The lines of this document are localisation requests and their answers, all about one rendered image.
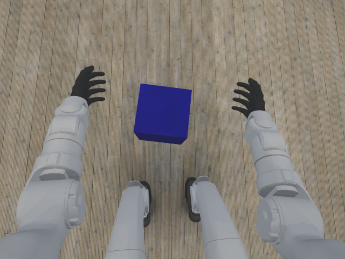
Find robot right forearm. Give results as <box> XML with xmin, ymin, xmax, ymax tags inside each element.
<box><xmin>244</xmin><ymin>110</ymin><xmax>324</xmax><ymax>235</ymax></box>

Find right robot thigh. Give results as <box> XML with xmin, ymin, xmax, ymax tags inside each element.
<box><xmin>190</xmin><ymin>181</ymin><xmax>249</xmax><ymax>259</ymax></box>

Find left robot thigh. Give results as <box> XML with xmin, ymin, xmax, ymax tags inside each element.
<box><xmin>105</xmin><ymin>186</ymin><xmax>149</xmax><ymax>259</ymax></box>

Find robot left forearm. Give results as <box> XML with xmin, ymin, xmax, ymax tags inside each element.
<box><xmin>16</xmin><ymin>96</ymin><xmax>89</xmax><ymax>227</ymax></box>

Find right robot hand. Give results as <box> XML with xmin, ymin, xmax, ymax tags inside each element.
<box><xmin>231</xmin><ymin>78</ymin><xmax>265</xmax><ymax>118</ymax></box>

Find carton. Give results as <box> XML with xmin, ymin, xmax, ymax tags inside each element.
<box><xmin>134</xmin><ymin>84</ymin><xmax>192</xmax><ymax>145</ymax></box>

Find right robot upper arm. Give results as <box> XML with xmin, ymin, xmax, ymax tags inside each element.
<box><xmin>256</xmin><ymin>195</ymin><xmax>345</xmax><ymax>259</ymax></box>

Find left robot hand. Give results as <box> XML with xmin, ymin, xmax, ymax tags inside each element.
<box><xmin>71</xmin><ymin>65</ymin><xmax>106</xmax><ymax>106</ymax></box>

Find left robot upper arm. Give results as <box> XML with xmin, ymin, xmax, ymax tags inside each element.
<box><xmin>0</xmin><ymin>179</ymin><xmax>86</xmax><ymax>259</ymax></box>

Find robot thigh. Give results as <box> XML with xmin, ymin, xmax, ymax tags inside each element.
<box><xmin>190</xmin><ymin>181</ymin><xmax>249</xmax><ymax>259</ymax></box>
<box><xmin>105</xmin><ymin>186</ymin><xmax>149</xmax><ymax>259</ymax></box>

